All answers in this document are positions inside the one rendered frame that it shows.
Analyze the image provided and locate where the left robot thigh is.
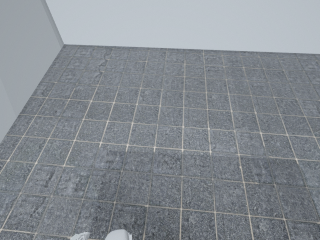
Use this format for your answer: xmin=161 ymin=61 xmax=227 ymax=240
xmin=105 ymin=229 xmax=133 ymax=240

